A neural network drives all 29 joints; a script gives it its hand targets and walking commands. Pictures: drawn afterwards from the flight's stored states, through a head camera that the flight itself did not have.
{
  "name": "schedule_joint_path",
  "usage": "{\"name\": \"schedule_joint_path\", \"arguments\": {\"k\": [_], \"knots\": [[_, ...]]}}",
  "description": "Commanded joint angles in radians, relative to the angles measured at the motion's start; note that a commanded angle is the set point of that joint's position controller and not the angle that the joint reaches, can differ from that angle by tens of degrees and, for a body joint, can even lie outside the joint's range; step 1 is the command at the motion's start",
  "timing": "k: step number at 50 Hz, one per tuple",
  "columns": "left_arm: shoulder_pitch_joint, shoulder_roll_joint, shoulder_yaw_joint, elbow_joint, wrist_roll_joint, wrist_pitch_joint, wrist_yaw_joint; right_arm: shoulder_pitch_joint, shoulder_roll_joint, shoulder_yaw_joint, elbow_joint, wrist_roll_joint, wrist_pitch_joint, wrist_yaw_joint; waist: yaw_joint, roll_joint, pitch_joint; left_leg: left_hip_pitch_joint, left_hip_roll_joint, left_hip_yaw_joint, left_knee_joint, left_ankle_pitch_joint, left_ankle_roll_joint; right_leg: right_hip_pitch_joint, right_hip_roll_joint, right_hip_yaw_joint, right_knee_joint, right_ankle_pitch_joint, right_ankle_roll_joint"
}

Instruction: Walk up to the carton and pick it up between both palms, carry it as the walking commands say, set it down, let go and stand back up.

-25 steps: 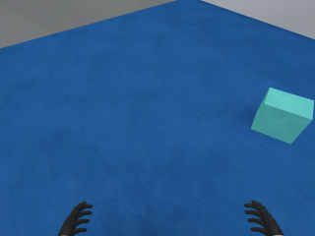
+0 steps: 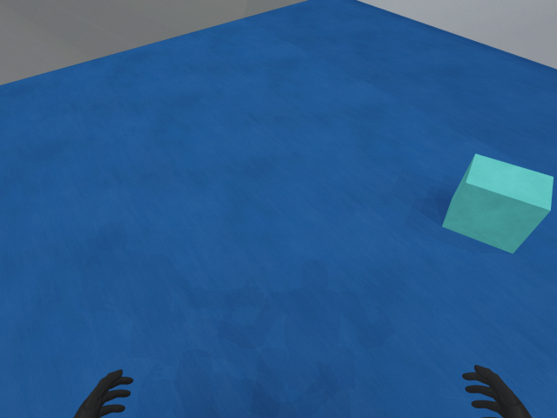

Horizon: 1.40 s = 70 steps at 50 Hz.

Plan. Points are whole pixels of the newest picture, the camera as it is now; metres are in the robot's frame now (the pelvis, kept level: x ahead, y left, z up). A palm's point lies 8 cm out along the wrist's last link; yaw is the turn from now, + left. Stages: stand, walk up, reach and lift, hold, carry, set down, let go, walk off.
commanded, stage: stand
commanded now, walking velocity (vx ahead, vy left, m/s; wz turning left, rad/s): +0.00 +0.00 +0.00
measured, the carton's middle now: (493, 203) +1.04 -0.89 -0.61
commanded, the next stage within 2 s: walk up in 0.50 s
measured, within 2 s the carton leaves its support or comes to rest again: neither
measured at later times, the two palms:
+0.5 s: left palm out of the picture +0.12 +0.30 -0.07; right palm out of the picture +0.12 -0.30 -0.07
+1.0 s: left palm (130, 349) +0.24 +0.25 -0.04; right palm out of the picture +0.06 -0.47 -0.05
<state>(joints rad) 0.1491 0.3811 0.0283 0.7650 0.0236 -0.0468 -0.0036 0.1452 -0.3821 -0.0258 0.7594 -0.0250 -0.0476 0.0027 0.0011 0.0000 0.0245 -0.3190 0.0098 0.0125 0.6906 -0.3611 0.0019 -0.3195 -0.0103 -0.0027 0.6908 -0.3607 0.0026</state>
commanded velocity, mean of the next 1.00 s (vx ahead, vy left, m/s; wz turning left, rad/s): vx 0.00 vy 0.00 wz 0.00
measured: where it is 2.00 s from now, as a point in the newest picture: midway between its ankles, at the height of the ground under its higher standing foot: (384, 377)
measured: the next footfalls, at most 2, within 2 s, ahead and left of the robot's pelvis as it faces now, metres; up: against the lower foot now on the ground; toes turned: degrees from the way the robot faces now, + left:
right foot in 1.00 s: +0.12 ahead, -0.24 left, +0.00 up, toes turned -21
left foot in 1.30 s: +0.29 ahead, -0.07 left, +0.00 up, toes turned -20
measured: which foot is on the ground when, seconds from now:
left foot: down 0.00-1.00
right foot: down 0.00-0.70, up 0.72-0.98, down 1.00-1.00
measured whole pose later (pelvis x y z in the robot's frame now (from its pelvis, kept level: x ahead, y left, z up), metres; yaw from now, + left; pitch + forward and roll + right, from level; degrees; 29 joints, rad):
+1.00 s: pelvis +0.04 -0.07 +0.00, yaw -14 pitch -1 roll +1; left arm 0.22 0.54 0.13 0.78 0.02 0.01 -0.17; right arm 0.20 -0.59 -0.13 0.83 -0.06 -0.08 0.01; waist -0.01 0.01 0.00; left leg -0.13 0.21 0.24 0.63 -0.45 0.00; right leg -0.43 -0.12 -0.07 0.68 -0.30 -0.01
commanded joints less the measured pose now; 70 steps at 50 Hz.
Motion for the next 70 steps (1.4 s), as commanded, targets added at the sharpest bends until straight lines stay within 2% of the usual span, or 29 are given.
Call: {"name": "schedule_joint_path", "arguments": {"k": [1, 34, 35, 36, 37, 38, 40, 42, 44, 45, 47, 48, 49, 50, 51, 52, 53, 54, 56, 57, 59, 62, 64, 65, 66, 67, 68, 69, 70], "knots": [[-0.044, 0.166, 0.038, -0.045, -0.003, -0.012, 0.004, -0.046, -0.167, -0.038, -0.045, 0.003, -0.013, -0.004, 0.0, 0.001, -0.073, 0.033, 0.08, -0.097, -0.137, 0.185, 0.066, 0.035, -0.077, 0.09, -0.13, 0.194, -0.07], [-0.104, 0.181, 0.002, 0.201, -0.011, 0.006, 0.003, -0.105, -0.178, -0.01, 0.202, 0.012, 0.007, -0.002, 0.001, 0.001, -0.043, 0.169, 0.106, -0.101, -0.366, 0.239, 0.03, 0.166, -0.108, 0.092, -0.362, 0.248, -0.037], [-0.087, 0.232, 0.053, 0.057, 0.015, 0.04, -0.057, -0.002, -0.322, -0.082, 0.155, -0.002, -0.019, -0.003, -0.052, -0.002, -0.085, 0.399, 0.128, -0.059, -0.264, -0.083, 0.086, -0.162, -0.058, 0.183, -0.223, -0.132, -0.077], [-0.176, 0.223, 0.067, 0.003, 0.017, 0.048, -0.09, 0.127, -0.366, -0.109, 0.163, -0.009, -0.034, -0.013, -0.126, 0.067, -0.035, 0.511, 0.274, -0.256, -0.401, -0.317, 0.169, -0.437, -0.024, 0.112, -0.039, -0.229, -0.052], [-0.214, 0.195, 0.065, -0.054, 0.035, 0.05, -0.1, 0.142, -0.415, -0.135, 0.135, -0.012, -0.044, -0.022, -0.141, 0.154, 0.025, 0.486, 0.484, -0.431, -0.503, -0.35, 0.243, -0.582, -0.057, 0.097, 0.213, -0.083, -0.03], [-0.155, 0.226, 0.074, -0.052, 0.041, 0.051, -0.106, 0.082, -0.397, -0.141, 0.098, -0.005, -0.054, -0.022, -0.085, 0.049, 0.036, 0.389, 0.521, -0.406, -0.519, -0.292, 0.251, -0.562, -0.124, 0.163, 0.307, -0.018, -0.005], [-0.041, 0.262, 0.092, -0.032, 0.023, 0.052, -0.133, -0.024, -0.367, -0.143, 0.033, -0.006, -0.064, -0.02, -0.007, 0.064, 0.009, 0.283, 0.455, -0.217, -0.52, -0.216, 0.212, -0.423, -0.177, 0.159, 0.301, 0.041, 0.021], [-0.021, 0.26, 0.112, -0.044, 0.009, 0.056, -0.161, -0.065, -0.363, -0.144, -0.001, -0.012, -0.068, -0.008, 0.006, 0.127, 0.029, 0.158, 0.398, -0.036, -0.521, -0.155, 0.2, -0.297, -0.173, 0.077, 0.221, 0.041, 0.027], [-0.043, 0.243, 0.118, -0.062, 0.0, 0.057, -0.18, -0.072, -0.371, -0.146, -0.008, -0.02, -0.068, 0.002, 0.001, 0.149, 0.042, 0.045, 0.341, 0.099, -0.491, -0.162, 0.169, -0.159, -0.153, -0.013, 0.093, 0.053, 0.011], [-0.038, 0.242, 0.121, -0.059, -0.003, 0.056, -0.185, -0.069, -0.373, -0.145, -0.005, -0.023, -0.064, 0.005, 0.0, 0.15, 0.032, 0.012, 0.313, 0.143, -0.468, -0.183, 0.151, -0.089, -0.128, -0.067, 0.056, 0.07, 0.001], [0.014, 0.247, 0.129, -0.045, -0.008, 0.054, -0.18, -0.069, -0.376, -0.14, 0.003, -0.028, -0.051, 0.009, 0.018, 0.14, 0.02, -0.021, 0.308, 0.15, -0.41, -0.293, 0.144, -0.004, -0.089, -0.144, 0.047, 0.098, -0.013], [0.06, 0.26, 0.134, -0.03, -0.006, 0.051, -0.173, -0.072, -0.373, -0.135, 0.004, -0.032, -0.044, 0.011, 0.038, 0.107, 0.018, -0.04, 0.296, 0.169, -0.334, -0.325, 0.137, 0.04, -0.068, -0.165, 0.015, 0.085, -0.014], [0.123, 0.282, 0.142, -0.008, -0.003, 0.046, -0.16, -0.057, -0.358, -0.125, 0.005, -0.038, -0.035, 0.012, 0.067, 0.03, -0.004, -0.054, 0.256, 0.196, -0.171, -0.271, 0.124, 0.1, -0.017, -0.187, -0.02, 0.026, -0.016], [0.249, 0.308, 0.155, 0.028, -0.001, 0.035, -0.14, -0.034, -0.329, -0.111, -0.001, -0.039, -0.028, 0.015, 0.127, -0.093, -0.067, -0.111, 0.186, 0.239, 0.149, -0.102, 0.104, 0.244, 0.021, -0.15, -0.089, -0.064, -0.043], [0.345, 0.411, 0.173, 0.025, 0.002, 0.025, -0.113, -0.076, -0.244, -0.083, -0.066, -0.01, -0.033, 0.017, 0.19, -0.394, -0.032, -0.453, 0.036, 0.238, 0.503, -0.235, 0.046, 0.352, -0.206, 0.41, -0.387, -0.347, -0.172], [0.299, 0.476, 0.181, -0.019, -0.012, 0.018, -0.104, -0.075, -0.256, -0.072, -0.092, 0.003, -0.037, 0.016, 0.136, -0.325, -0.035, -0.513, 0.063, 0.007, 0.574, -0.237, 0.048, 0.264, -0.355, 0.737, -0.536, -0.497, -0.283], [0.241, 0.445, 0.169, -0.043, -0.022, 0.013, -0.098, -0.058, -0.289, -0.077, -0.083, 0.011, -0.041, 0.016, 0.081, -0.158, -0.013, -0.457, 0.109, -0.041, 0.557, -0.165, 0.045, 0.207, -0.354, 0.688, -0.512, -0.535, -0.292], [0.17, 0.409, 0.155, -0.063, -0.02, 0.009, -0.092, 0.007, -0.315, -0.082, -0.051, 0.014, -0.044, 0.021, 0.041, -0.114, 0.002, -0.383, 0.128, -0.035, 0.491, -0.101, 0.032, 0.14, -0.307, 0.586, -0.479, -0.469, -0.265], [0.105, 0.367, 0.132, -0.078, -0.013, 0.005, -0.087, 0.112, -0.343, -0.088, -0.004, 0.013, -0.049, 0.024, 0.011, -0.168, 0.005, -0.233, 0.108, 0.009, 0.317, -0.104, 0.018, 0.016, -0.206, 0.396, -0.442, -0.296, -0.226], [0.115, 0.359, 0.125, -0.084, -0.005, 0.001, -0.089, 0.126, -0.332, -0.09, -0.009, 0.009, -0.047, 0.029, 0.012, -0.183, 0.0, -0.181, 0.09, 0.027, 0.253, -0.112, 0.019, -0.017, -0.189, 0.351, -0.432, -0.248, -0.228], [0.149, 0.352, 0.123, -0.1, 0.004, -0.004, -0.093, 0.107, -0.299, -0.089, -0.04, 0.003, -0.048, 0.036, 0.027, -0.19, -0.001, -0.144, 0.064, 0.043, 0.146, -0.092, 0.021, -0.023, -0.192, 0.341, -0.43, -0.243, -0.24], [0.121, 0.332, 0.12, -0.133, 0.002, -0.002, -0.093, 0.132, -0.27, -0.093, -0.053, 0.001, -0.061, 0.038, 0.009, -0.179, 0.011, -0.047, 0.044, 0.053, 0.028, 0.023, 0.029, -0.078, -0.189, 0.328, -0.406, -0.232, -0.229], [0.059, 0.306, 0.109, -0.153, 0.0, 0.005, -0.091, 0.248, -0.264, -0.104, -0.031, -0.003, -0.074, 0.03, -0.069, -0.116, 0.004, 0.199, 0.005, 0.074, -0.085, 0.1, 0.041, -0.243, -0.138, 0.268, -0.279, -0.277, -0.187], [0.056, 0.254, 0.092, -0.158, 0.003, 0.008, -0.088, 0.344, -0.284, -0.118, -0.011, -0.009, -0.082, 0.018, -0.12, -0.026, -0.015, 0.379, 0.011, 0.025, -0.154, 0.04, 0.056, -0.376, -0.08, 0.213, -0.108, -0.277, -0.15], [0.046, 0.163, 0.07, -0.183, -0.006, 0.001, -0.083, 0.457, -0.371, -0.145, -0.006, -0.031, -0.093, -0.002, -0.169, 0.222, -0.021, 0.443, 0.24, -0.336, -0.358, -0.302, 0.1, -0.497, 0.065, 0.124, 0.27, -0.179, -0.092], [0.081, 0.178, 0.067, -0.194, 0.009, -0.004, -0.07, 0.357, -0.445, -0.152, -0.06, -0.023, -0.098, -0.008, -0.111, 0.199, 0.058, 0.308, 0.499, -0.747, -0.567, -0.59, 0.182, -0.619, 0.08, 0.181, 0.491, -0.118, -0.054], [0.12, 0.272, 0.086, -0.163, 0.016, -0.006, -0.065, 0.238, -0.409, -0.142, -0.086, 0.003, -0.102, -0.003, -0.047, 0.048, 0.114, 0.188, 0.511, -0.705, -0.586, -0.598, 0.205, -0.57, 0.002, 0.244, 0.529, 0.006, -0.039], [0.153, 0.306, 0.102, -0.13, 0.006, -0.008, -0.071, 0.195, -0.367, -0.131, -0.093, 0.007, -0.103, 0.002, -0.009, 0.03, 0.113, 0.156, 0.432, -0.538, -0.543, -0.471, 0.189, -0.493, -0.037, 0.214, 0.492, 0.054, -0.02], [0.165, 0.302, 0.109, -0.112, 0.0, -0.009, -0.076, 0.176, -0.339, -0.123, -0.092, 0.0, -0.103, 0.004, 0.003, 0.071, 0.102, 0.157, 0.36, -0.383, -0.522, -0.346, 0.178, -0.453, -0.058, 0.196, 0.428, 0.075, -0.007]]}}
